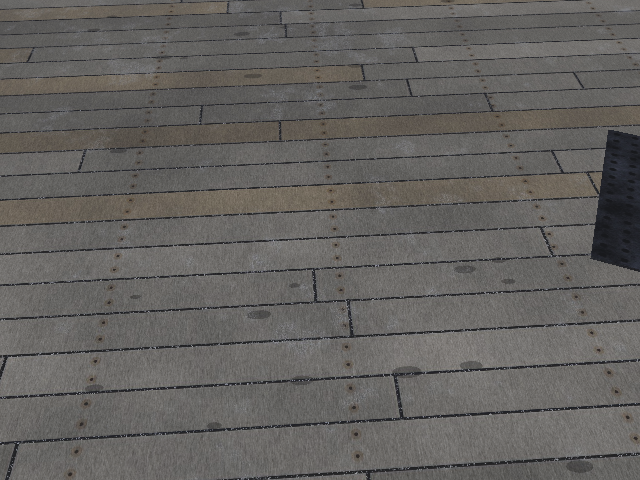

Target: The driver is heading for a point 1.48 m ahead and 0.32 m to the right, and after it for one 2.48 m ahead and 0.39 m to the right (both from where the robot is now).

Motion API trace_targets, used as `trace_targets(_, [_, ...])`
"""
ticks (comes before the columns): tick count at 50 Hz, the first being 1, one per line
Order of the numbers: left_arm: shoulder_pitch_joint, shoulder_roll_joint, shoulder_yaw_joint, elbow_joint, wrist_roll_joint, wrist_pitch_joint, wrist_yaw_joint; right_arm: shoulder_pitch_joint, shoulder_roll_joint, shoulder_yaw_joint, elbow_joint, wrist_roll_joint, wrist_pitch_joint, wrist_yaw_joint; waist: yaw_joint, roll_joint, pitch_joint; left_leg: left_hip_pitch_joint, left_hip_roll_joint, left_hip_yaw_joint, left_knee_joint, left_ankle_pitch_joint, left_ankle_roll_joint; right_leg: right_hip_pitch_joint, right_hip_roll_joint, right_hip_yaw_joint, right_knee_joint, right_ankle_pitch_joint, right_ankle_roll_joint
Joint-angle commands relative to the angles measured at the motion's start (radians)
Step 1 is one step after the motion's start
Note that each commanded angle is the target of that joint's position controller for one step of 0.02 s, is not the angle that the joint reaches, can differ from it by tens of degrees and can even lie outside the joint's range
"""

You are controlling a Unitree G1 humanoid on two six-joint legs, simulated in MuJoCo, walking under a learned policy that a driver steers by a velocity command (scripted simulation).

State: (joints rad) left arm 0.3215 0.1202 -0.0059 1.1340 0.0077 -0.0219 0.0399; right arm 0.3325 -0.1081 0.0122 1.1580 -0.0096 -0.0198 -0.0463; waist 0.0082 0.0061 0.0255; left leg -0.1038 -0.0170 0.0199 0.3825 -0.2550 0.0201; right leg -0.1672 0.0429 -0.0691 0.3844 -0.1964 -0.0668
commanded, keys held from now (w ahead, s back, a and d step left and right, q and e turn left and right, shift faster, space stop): w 0.74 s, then w+e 0.26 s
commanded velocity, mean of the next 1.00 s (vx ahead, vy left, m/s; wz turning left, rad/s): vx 0.39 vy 0.00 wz -0.06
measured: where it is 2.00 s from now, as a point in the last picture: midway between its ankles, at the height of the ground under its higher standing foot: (371, 327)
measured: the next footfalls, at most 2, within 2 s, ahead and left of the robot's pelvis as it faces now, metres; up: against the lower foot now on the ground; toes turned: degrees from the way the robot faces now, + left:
left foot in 0.32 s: +0.09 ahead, +0.11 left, +0.00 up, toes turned +3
right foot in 0.74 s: +0.44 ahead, -0.06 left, +0.00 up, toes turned -5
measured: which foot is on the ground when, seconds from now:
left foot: down 0.00-0.14, up 0.16-0.30, down 0.32-0.76, up 0.78-1.00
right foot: down 0.00-0.34, up 0.36-0.72, down 0.74-1.00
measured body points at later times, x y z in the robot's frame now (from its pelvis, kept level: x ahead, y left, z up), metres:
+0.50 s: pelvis +0.13 +0.04 +0.00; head +0.15 +0.05 +0.45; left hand +0.17 +0.27 -0.16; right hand +0.06 -0.19 -0.15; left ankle +0.05 +0.11 -0.74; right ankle +0.12 -0.07 -0.68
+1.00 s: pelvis +0.41 +0.00 +0.00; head +0.43 -0.01 +0.45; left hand +0.39 +0.24 -0.15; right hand +0.51 -0.25 -0.13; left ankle +0.47 +0.15 -0.68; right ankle +0.40 -0.05 -0.74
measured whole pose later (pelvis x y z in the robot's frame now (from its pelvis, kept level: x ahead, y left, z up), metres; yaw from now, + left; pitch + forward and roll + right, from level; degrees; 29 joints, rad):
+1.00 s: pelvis +0.41 +0.00 +0.00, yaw -5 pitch +0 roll +0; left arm 0.39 0.19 0.06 1.06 0.01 -0.08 0.00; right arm 0.15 -0.20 -0.06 0.91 -0.04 -0.06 0.01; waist 0.03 0.02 0.05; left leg -0.57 0.09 -0.01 1.00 -0.22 0.02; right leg -0.15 0.12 -0.04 0.32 -0.15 -0.12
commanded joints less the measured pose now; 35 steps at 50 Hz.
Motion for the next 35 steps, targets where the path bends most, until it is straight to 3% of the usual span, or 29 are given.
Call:
trace_targets(1, [0.085,0.072,0.013,0.000,0.001,0.000,0.002,0.101,-0.068,-0.011,0.005,-0.005,0.000,-0.001,0.000,-0.001,0.045,-0.072,0.088,-0.089,-0.064,-0.001,0.041,0.011,-0.111,0.130,-0.061,-0.042,-0.011])
trace_targets(4, [0.096,0.104,0.035,-0.014,0.004,0.010,-0.007,0.102,-0.086,-0.026,-0.018,-0.013,0.006,0.008,0.004,-0.013,0.133,-0.179,0.054,-0.094,-0.002,-0.355,0.087,-0.093,-0.100,0.166,-0.041,-0.452,-0.063])
trace_targets(5, [0.116,0.087,0.033,-0.018,0.007,0.006,-0.011,0.088,-0.078,-0.026,-0.032,-0.018,0.001,0.012,0.013,-0.008,0.163,-0.200,0.055,-0.096,0.018,-0.361,0.096,-0.095,-0.112,0.183,-0.040,-0.470,-0.074])
trace_targets(6, [0.133,0.105,0.041,-0.019,0.002,0.006,-0.012,0.092,-0.071,-0.027,-0.044,-0.014,-0.001,0.016,0.016,-0.036,0.176,-0.274,0.051,-0.113,0.048,-0.421,0.105,-0.100,-0.138,0.247,-0.056,-0.562,-0.095])
trace_targets(7, [0.163,0.117,0.047,-0.021,0.000,0.002,-0.014,0.074,-0.066,-0.026,-0.062,-0.015,-0.008,0.020,0.033,-0.058,0.197,-0.341,0.038,-0.094,0.099,-0.398,0.101,-0.072,-0.182,0.321,-0.092,-0.604,-0.120])
trace_targets(9, [0.225,0.151,0.065,-0.004,0.011,-0.008,-0.017,0.014,-0.037,-0.022,-0.100,-0.029,-0.030,0.034,0.055,-0.129,0.168,-0.412,0.003,0.029,0.260,-0.200,0.083,0.048,-0.312,0.494,-0.199,-0.594,-0.191])
trace_targets(10, [0.236,0.161,0.072,-0.005,0.012,-0.010,-0.018,-0.024,-0.061,-0.029,-0.121,-0.029,-0.039,0.038,0.063,-0.107,0.157,-0.420,0.013,0.038,0.294,-0.181,0.081,0.052,-0.345,0.529,-0.233,-0.575,-0.208])
trace_targets(13, [0.177,0.163,0.077,-0.023,0.011,-0.023,-0.022,-0.015,-0.062,-0.038,-0.145,-0.017,-0.060,0.055,0.016,-0.085,0.146,-0.331,0.041,0.024,0.270,-0.182,0.090,-0.018,-0.343,0.461,-0.238,-0.444,-0.191])
trace_targets(15, [0.082,0.155,0.077,-0.050,-0.005,-0.027,-0.025,0.099,-0.041,-0.042,-0.107,-0.003,-0.068,0.055,-0.058,-0.066,0.131,-0.069,-0.003,0.071,0.096,-0.066,0.091,-0.167,-0.252,0.302,-0.170,-0.339,-0.133])
trace_targets(16, [0.042,0.145,0.075,-0.067,-0.006,-0.033,-0.025,0.196,-0.053,-0.052,-0.073,-0.003,-0.069,0.052,-0.100,-0.034,0.105,0.115,-0.011,0.051,0.052,-0.043,0.095,-0.286,-0.199,0.224,-0.086,-0.296,-0.106])
trace_targets(17, [-0.018,0.105,0.062,-0.100,-0.004,-0.045,-0.029,0.310,-0.109,-0.070,-0.049,-0.014,-0.072,0.041,-0.153,0.084,0.076,0.274,0.113,-0.139,-0.063,-0.157,0.122,-0.430,-0.115,0.108,0.116,-0.243,-0.063])
trace_targets(18, [-0.049,0.060,0.049,-0.147,-0.002,-0.058,-0.038,0.422,-0.214,-0.100,-0.032,-0.016,-0.069,0.033,-0.185,0.301,0.057,0.366,0.346,-0.522,-0.237,-0.327,0.212,-0.598,0.007,-0.054,0.436,-0.264,-0.019])
trace_targets(19, [-0.081,0.132,0.067,-0.155,0.032,-0.057,-0.043,0.393,-0.190,-0.096,-0.028,-0.021,-0.057,0.028,-0.150,0.177,0.125,0.305,0.403,-0.569,-0.226,-0.244,0.249,-0.671,-0.036,0.007,0.615,-0.328,-0.033])
trace_targets(20, [-0.074,0.119,0.067,-0.151,0.035,-0.060,-0.050,0.315,-0.163,-0.086,-0.055,-0.023,-0.055,0.029,-0.100,0.070,0.135,0.261,0.372,-0.490,-0.210,-0.163,0.236,-0.674,-0.073,0.052,0.679,-0.265,-0.042])
trace_targets(21, [-0.065,0.105,0.065,-0.143,0.027,-0.064,-0.057,0.264,-0.146,-0.079,-0.074,-0.021,-0.058,0.032,-0.070,0.015,0.130,0.232,0.328,-0.401,-0.209,-0.018,0.205,-0.644,-0.091,0.065,0.690,-0.195,-0.039])
trace_targets(23, [-0.064,0.096,0.067,-0.145,0.026,-0.055,-0.070,0.200,-0.131,-0.069,-0.091,-0.014,-0.071,0.029,-0.026,0.028,0.110,0.178,0.285,-0.307,-0.255,0.027,0.186,-0.606,-0.115,0.058,0.662,-0.100,-0.015])
trace_targets(25, [-0.098,0.092,0.070,-0.159,0.025,-0.042,-0.074,0.220,-0.120,-0.060,-0.077,-0.010,-0.083,0.028,-0.015,0.055,0.111,0.174,0.247,-0.209,-0.240,0.283,0.173,-0.598,-0.099,0.022,0.638,-0.051,0.005])
trace_targets(30, [-0.319,0.061,0.050,-0.254,0.014,-0.031,-0.077,0.229,-0.132,-0.049,-0.070,-0.010,-0.092,0.028,-0.035,0.099,0.139,0.058,0.180,-0.061,-0.239,0.513,0.152,-0.458,-0.058,-0.058,0.335,0.084,0.010])
trace_targets(33, [-0.335,0.096,0.056,-0.275,0.010,-0.029,-0.070,0.228,-0.166,-0.054,-0.063,-0.008,-0.099,0.027,-0.021,0.118,0.120,0.072,0.212,-0.044,-0.202,0.698,0.147,-0.311,-0.026,-0.083,0.231,0.103,-0.035])
trace_targets(35, [-0.212,0.140,0.075,-0.243,0.010,-0.037,-0.056,0.202,-0.193,-0.060,-0.064,-0.009,-0.100,0.024,0.044,0.111,0.042,0.131,0.218,-0.015,-0.032,0.948,0.126,-0.170,0.015,-0.082,0.207,0.072,-0.075])
Keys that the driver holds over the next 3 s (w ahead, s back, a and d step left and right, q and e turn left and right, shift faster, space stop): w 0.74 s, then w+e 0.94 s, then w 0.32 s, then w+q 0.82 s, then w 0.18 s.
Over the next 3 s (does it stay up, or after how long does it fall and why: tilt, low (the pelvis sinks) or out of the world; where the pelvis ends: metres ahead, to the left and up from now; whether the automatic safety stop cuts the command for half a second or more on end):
stays up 1.41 -0.36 -0.02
